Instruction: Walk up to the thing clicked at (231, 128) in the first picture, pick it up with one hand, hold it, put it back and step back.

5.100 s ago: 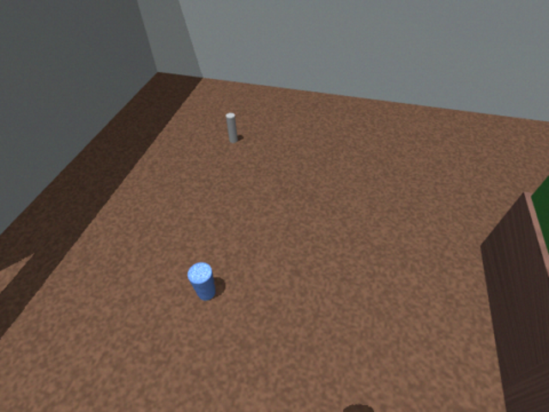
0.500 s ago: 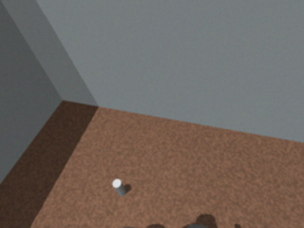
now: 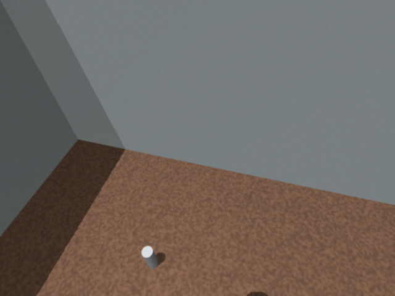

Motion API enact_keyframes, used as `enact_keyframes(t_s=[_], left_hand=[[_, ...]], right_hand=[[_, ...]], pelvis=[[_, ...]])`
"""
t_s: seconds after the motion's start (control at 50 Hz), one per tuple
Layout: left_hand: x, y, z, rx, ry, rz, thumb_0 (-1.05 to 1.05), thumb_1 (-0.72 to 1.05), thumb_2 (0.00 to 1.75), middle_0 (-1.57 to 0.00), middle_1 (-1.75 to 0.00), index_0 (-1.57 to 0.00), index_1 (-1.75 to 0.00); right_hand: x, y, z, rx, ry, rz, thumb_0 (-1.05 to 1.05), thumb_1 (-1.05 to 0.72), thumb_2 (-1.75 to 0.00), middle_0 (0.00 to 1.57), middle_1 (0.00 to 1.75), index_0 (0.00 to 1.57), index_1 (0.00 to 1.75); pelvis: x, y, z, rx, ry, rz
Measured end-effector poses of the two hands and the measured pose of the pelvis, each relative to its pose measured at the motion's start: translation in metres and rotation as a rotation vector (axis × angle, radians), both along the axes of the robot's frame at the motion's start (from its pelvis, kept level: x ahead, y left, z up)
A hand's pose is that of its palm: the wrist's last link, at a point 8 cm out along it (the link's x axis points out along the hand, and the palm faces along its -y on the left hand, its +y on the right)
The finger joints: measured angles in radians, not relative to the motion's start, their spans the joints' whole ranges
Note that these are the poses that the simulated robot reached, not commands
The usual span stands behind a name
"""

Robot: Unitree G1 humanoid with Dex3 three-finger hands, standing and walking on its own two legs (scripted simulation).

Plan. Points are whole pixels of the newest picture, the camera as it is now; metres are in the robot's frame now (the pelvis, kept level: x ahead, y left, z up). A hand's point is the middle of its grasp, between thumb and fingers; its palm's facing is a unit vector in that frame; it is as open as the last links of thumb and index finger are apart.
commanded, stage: walk up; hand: left
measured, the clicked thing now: (150, 257) +0.41 +0.24 -0.69
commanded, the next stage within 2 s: stand in 0.66 s
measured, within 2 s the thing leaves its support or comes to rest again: neither
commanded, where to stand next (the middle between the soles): +0.06 +0.01 m, yaw +0 degrees
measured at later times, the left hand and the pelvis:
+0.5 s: hand out of the picture +0.09 +0.25 -0.15, palm faces +0.00 -0.94 -0.34, open 7.4 cm; pelvis +0.01 +0.00 +0.00, yaw +0 degrees
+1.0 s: hand out of the picture +0.10 +0.25 -0.15, palm faces -0.02 -0.94 -0.34, open 7.4 cm; pelvis +0.02 +0.00 +0.00, yaw +0 degrees
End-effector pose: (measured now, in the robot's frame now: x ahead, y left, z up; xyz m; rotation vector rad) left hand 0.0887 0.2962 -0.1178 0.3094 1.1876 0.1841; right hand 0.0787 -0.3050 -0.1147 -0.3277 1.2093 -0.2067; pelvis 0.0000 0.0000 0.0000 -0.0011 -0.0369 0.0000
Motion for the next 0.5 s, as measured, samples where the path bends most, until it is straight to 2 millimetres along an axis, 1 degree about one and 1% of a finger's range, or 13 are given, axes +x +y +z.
enact_keyframes(t_s=[0.12,0.24,0.36,0.5], left_hand=[[-0.012,0.002,-0.001,0.004,0.040,0.023,0.01,0.91,0.90,-0.21,-0.30,-0.20,-0.30],[-0.017,0.003,0.000,0.006,0.056,0.039,0.01,0.91,0.90,-0.21,-0.30,-0.20,-0.30],[-0.016,0.003,0.000,0.009,0.058,0.044,0.01,0.91,0.90,-0.21,-0.30,-0.20,-0.30],[-0.008,0.002,0.001,0.007,0.043,0.039,0.01,0.91,0.90,-0.21,-0.30,-0.20,-0.30]], right_hand=[[0.007,0.003,-0.001,0.008,0.003,0.004,0.01,-0.90,-0.90,0.20,0.30,0.20,0.30],[0.011,0.008,-0.004,0.020,0.015,0.008,0.01,-0.90,-0.90,0.20,0.30,0.20,0.30],[0.013,0.012,-0.006,0.030,0.017,0.006,0.01,-0.90,-0.90,0.20,0.30,0.20,0.30],[0.013,0.012,-0.005,0.030,0.016,0.000,0.01,-0.90,-0.90,0.20,0.30,0.20,0.30]], pelvis=[[0.004,0.000,0.001,-0.001,0.000,0.001],[0.008,0.001,0.002,0.000,0.001,0.005],[0.011,0.001,0.002,0.000,0.001,0.007],[0.013,0.001,0.002,0.001,0.001,0.007]])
